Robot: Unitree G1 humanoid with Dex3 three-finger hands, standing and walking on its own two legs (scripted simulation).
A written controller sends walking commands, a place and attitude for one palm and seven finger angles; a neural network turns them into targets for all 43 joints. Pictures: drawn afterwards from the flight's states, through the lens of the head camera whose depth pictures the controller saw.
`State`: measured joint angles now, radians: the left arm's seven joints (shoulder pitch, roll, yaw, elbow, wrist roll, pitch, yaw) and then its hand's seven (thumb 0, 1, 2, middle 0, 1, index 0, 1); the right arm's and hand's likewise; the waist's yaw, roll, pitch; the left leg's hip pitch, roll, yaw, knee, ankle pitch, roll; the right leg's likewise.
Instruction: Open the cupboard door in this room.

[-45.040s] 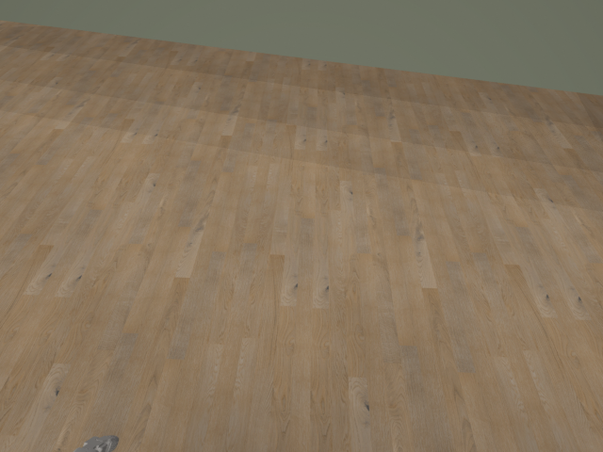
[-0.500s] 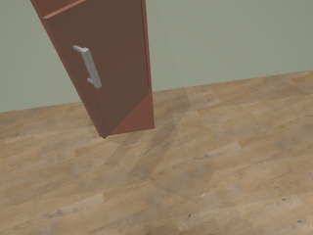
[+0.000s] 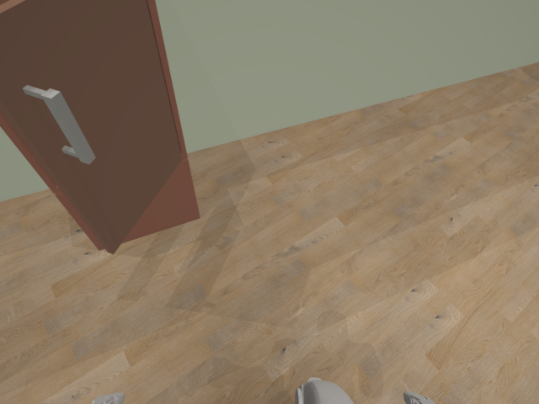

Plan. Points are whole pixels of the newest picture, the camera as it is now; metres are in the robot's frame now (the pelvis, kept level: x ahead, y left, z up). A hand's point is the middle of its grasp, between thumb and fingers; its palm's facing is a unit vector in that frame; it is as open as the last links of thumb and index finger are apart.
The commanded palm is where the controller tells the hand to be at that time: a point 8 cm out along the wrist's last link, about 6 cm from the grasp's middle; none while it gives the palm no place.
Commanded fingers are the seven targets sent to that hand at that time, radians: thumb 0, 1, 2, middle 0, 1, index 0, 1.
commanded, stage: walk to a spot facing it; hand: left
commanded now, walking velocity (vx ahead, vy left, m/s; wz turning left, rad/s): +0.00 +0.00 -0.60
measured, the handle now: (61, 126) +0.49 +0.41 +0.07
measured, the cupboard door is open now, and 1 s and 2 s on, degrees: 46 46 46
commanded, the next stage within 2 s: turn to face it in 1.84 s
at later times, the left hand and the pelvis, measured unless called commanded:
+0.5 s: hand (189, 383) +0.16 +0.15 -0.18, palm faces -0.33 -0.93 -0.19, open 7.4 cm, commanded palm none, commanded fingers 0.00 0.90 0.90 -0.20 -0.30 -0.20 -0.30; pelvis +0.02 -0.02 -0.01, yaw -20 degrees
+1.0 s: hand (294, 316) +0.29 -0.03 -0.17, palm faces -0.60 -0.78 -0.18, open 7.4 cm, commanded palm none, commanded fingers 0.00 0.90 0.90 -0.20 -0.30 -0.20 -0.30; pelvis +0.12 -0.13 +0.00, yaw -36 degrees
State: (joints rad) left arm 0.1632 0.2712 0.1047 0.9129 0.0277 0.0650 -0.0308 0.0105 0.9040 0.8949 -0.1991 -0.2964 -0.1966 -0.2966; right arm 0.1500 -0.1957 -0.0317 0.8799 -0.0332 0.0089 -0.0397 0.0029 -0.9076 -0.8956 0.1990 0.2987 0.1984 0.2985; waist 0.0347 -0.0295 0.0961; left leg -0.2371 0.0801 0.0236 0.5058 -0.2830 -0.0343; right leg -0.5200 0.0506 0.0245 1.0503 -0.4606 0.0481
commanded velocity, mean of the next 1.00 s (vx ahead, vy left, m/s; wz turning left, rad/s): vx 0.23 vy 0.00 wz -0.53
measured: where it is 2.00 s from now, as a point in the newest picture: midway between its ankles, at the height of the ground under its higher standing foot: (394, 334)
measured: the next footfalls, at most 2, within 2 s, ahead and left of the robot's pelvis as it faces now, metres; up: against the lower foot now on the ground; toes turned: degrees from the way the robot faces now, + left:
right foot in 0.16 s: +0.05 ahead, -0.15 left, +0.00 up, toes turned -9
left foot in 0.44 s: +0.10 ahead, +0.09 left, +0.00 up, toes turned -15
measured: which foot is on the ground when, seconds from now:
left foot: down 0.00-0.16, up 0.18-0.42, down 0.44-0.78, up 0.80-1.00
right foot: up 0.00-0.14, down 0.16-0.44, up 0.46-0.76, down 0.78-1.00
